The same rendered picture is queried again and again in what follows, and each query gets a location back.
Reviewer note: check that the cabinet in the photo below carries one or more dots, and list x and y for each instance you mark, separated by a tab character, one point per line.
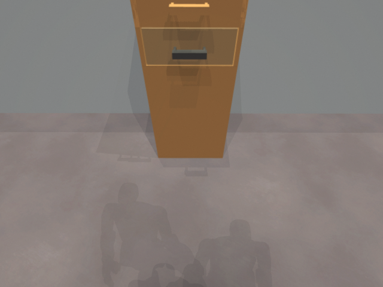
189	104

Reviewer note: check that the handle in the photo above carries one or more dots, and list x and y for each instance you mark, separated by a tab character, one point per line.
189	54
188	9

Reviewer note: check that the drawer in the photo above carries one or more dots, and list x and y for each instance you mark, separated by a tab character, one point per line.
219	43

